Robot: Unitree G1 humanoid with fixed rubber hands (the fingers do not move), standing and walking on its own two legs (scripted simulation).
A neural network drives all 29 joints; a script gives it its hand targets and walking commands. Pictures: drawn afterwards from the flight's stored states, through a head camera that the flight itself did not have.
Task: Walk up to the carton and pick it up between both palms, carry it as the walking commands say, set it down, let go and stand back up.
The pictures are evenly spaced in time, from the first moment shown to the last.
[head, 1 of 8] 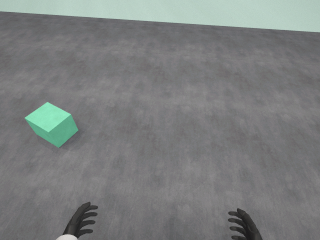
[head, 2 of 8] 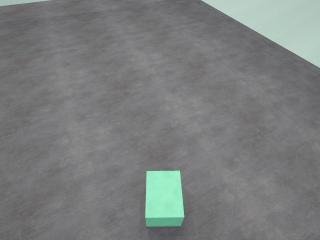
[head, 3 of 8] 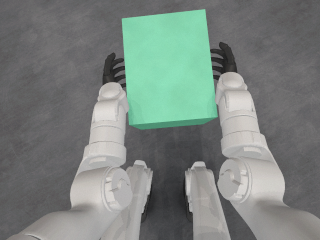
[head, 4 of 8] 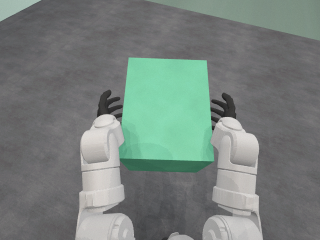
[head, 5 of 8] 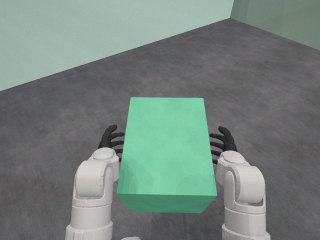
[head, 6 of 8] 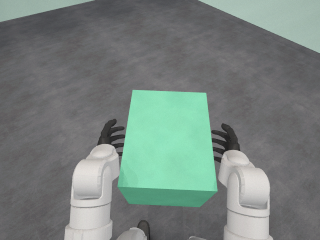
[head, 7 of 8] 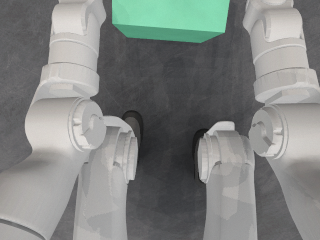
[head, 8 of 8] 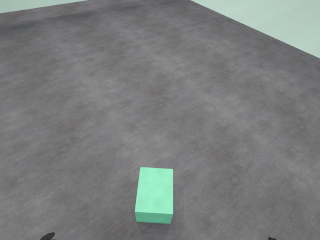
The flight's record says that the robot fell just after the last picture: no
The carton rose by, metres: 0.74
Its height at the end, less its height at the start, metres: +0.00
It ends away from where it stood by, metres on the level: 0.61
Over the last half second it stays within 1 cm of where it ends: yes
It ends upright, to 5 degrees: yes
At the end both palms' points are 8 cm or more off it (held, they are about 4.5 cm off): yes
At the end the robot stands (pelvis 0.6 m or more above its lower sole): yes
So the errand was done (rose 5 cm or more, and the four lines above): yes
